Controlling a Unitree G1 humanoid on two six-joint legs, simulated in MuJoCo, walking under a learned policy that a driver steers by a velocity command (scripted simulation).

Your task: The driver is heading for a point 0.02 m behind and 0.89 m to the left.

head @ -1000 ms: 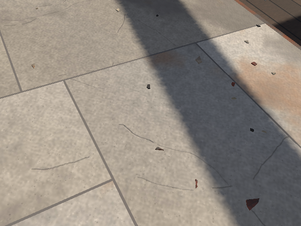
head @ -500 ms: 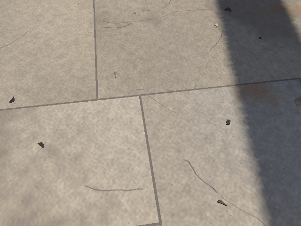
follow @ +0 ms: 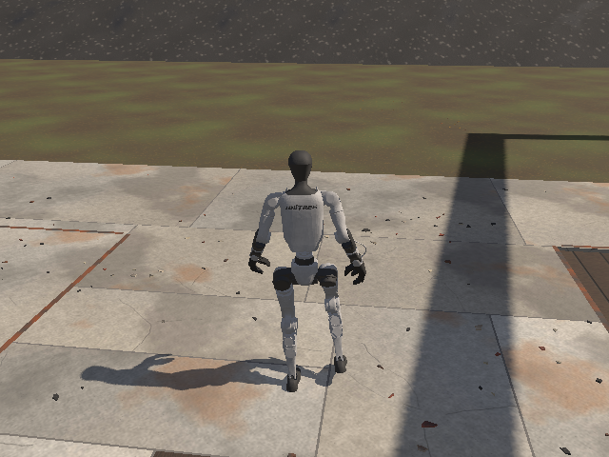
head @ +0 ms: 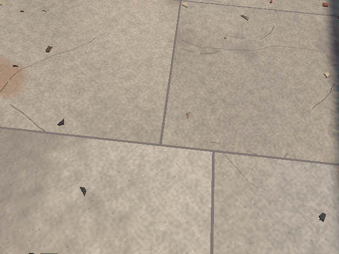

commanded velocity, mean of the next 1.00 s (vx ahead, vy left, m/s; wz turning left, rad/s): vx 0.50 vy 0.00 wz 0.60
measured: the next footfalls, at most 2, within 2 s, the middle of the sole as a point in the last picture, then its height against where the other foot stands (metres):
right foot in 0.26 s outside the picture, level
left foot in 0.78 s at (111, 229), level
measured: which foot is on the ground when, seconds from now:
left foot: down 0.00-0.26, up 0.28-0.76, down 0.78-1.00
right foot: up 0.00-0.24, down 0.26-0.80, up 0.82-1.00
